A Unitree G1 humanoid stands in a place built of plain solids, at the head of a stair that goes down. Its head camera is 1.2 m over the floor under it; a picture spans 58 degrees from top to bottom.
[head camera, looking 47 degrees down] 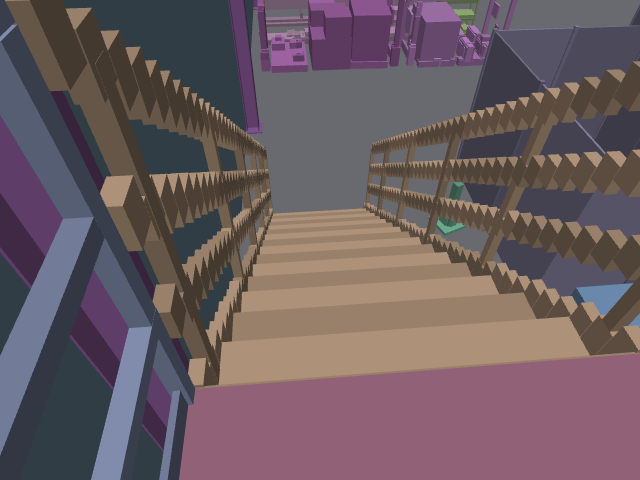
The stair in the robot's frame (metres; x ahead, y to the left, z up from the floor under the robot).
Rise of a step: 0.20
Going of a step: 0.26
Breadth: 1.40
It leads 5 degrees to the left of straight ahead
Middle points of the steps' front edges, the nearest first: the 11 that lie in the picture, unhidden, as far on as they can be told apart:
0.60 -0.31 0.00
0.85 -0.29 -0.20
1.11 -0.27 -0.39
1.36 -0.25 -0.59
1.62 -0.23 -0.79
1.87 -0.21 -0.98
2.13 -0.19 -1.18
2.39 -0.16 -1.38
2.64 -0.14 -1.57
2.90 -0.12 -1.77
3.15 -0.10 -1.97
